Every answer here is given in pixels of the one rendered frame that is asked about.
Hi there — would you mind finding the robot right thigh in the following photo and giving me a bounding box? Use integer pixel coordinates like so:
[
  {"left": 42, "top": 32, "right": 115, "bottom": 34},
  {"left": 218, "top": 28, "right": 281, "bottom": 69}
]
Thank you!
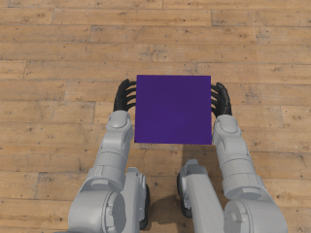
[{"left": 179, "top": 163, "right": 225, "bottom": 233}]

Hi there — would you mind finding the robot right hand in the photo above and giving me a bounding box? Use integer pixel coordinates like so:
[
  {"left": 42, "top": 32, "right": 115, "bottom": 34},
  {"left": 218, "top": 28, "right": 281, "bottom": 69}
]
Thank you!
[{"left": 211, "top": 82, "right": 232, "bottom": 118}]

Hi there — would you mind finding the right robot foot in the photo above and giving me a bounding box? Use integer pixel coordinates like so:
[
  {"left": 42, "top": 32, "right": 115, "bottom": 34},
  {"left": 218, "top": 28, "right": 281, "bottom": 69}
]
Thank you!
[{"left": 177, "top": 173, "right": 192, "bottom": 218}]

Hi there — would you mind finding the right robot forearm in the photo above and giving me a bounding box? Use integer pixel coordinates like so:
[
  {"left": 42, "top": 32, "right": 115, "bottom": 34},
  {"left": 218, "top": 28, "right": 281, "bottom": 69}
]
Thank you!
[{"left": 212, "top": 115, "right": 289, "bottom": 233}]

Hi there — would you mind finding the left robot upper arm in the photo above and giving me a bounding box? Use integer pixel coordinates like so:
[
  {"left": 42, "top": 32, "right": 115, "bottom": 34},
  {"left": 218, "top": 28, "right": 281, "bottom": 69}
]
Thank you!
[{"left": 52, "top": 189, "right": 126, "bottom": 233}]

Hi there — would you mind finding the robot left hand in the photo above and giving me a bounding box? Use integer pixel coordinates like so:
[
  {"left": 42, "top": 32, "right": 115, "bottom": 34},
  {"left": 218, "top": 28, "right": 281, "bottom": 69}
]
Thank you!
[{"left": 113, "top": 79, "right": 137, "bottom": 112}]

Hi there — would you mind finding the right robot upper arm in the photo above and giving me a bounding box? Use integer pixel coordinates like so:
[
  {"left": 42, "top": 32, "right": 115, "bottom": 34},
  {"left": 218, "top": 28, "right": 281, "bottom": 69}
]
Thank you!
[{"left": 224, "top": 197, "right": 288, "bottom": 233}]

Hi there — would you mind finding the carton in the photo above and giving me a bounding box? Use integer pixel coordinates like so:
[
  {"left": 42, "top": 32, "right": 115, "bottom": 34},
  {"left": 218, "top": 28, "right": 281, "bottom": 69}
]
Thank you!
[{"left": 134, "top": 75, "right": 212, "bottom": 145}]

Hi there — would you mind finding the left robot forearm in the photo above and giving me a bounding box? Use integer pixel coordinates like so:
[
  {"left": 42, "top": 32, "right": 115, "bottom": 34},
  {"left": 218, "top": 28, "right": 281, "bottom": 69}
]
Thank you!
[{"left": 68, "top": 110, "right": 134, "bottom": 225}]

